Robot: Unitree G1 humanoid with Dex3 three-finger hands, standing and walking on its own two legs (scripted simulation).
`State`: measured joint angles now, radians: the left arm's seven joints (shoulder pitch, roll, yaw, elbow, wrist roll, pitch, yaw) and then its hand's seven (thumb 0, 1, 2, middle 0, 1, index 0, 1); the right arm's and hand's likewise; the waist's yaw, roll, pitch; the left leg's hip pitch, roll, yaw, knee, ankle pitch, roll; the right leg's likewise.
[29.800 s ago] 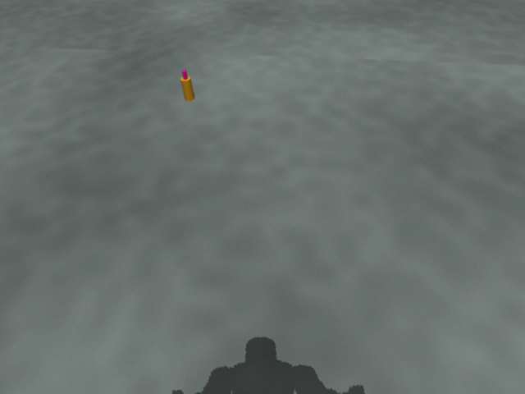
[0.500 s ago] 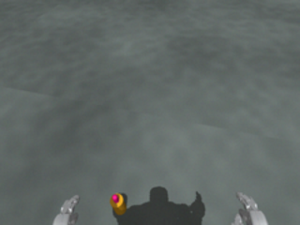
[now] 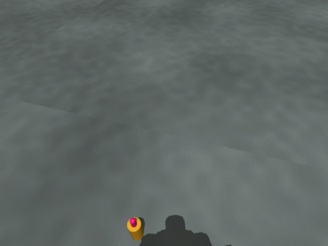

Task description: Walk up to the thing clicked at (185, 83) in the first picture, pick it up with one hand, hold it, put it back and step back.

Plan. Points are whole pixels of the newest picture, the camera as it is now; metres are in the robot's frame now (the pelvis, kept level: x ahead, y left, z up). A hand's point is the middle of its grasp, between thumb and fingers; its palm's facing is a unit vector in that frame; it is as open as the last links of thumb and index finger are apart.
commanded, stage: stand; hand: left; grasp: from the side
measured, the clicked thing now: (135, 227) +0.40 +0.19 -0.66
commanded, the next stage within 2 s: step back in 1.72 s
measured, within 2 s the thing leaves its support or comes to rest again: neither
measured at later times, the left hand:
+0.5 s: hand out of the picture +0.02 +0.25 -0.15, palm faces +0.00 -0.94 -0.34, open 7.4 cm
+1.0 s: hand out of the picture +0.08 +0.24 -0.15, palm faces -0.01 -0.94 -0.33, open 7.4 cm
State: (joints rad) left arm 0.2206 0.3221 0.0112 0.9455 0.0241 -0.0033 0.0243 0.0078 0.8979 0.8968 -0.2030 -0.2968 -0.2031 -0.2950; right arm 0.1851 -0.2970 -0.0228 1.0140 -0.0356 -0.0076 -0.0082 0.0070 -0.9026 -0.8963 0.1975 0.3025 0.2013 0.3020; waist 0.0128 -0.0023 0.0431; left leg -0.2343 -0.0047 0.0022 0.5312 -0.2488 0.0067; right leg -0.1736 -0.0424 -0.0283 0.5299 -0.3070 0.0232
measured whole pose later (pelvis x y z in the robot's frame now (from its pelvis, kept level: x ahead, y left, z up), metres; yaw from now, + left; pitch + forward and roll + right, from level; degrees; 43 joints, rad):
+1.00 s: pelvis +0.01 -0.01 +0.01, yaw +0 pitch -2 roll +0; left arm 0.12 0.32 0.01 1.15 0.01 -0.02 0.01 0.00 0.91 0.90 -0.20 -0.30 -0.20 -0.30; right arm 0.12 -0.32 -0.01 1.17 -0.02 -0.01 0.00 0.00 -0.90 -0.90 0.20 0.30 0.20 0.30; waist 0.00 0.00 0.05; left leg -0.13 0.01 -0.01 0.32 -0.15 -0.01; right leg -0.07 -0.03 -0.04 0.33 -0.21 0.01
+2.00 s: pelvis -0.02 +0.02 -0.01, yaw +1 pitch -1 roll -1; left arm 0.07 0.37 0.07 0.97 0.02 0.04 0.01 0.01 0.90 0.90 -0.21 -0.30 -0.21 -0.30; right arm 0.14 -0.40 -0.06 1.00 0.00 0.04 0.01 0.00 -0.90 -0.90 0.20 0.30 0.20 0.30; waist -0.02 -0.01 0.16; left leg -0.29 -0.03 -0.02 0.68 -0.30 0.05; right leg -0.28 -0.06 -0.04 0.61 -0.31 0.03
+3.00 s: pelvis -0.23 +0.07 +0.00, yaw -1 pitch -2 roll -1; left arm 0.16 0.40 0.09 0.81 0.01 0.07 0.00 0.01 0.91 0.90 -0.20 -0.30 -0.20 -0.29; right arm 0.16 -0.34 -0.04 0.87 -0.03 0.01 -0.01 0.01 -0.90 -0.90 0.20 0.30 0.21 0.30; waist 0.01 -0.05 0.16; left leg -0.27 0.01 -0.03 0.54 -0.24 0.02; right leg -0.45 0.13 0.18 1.21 -0.48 0.00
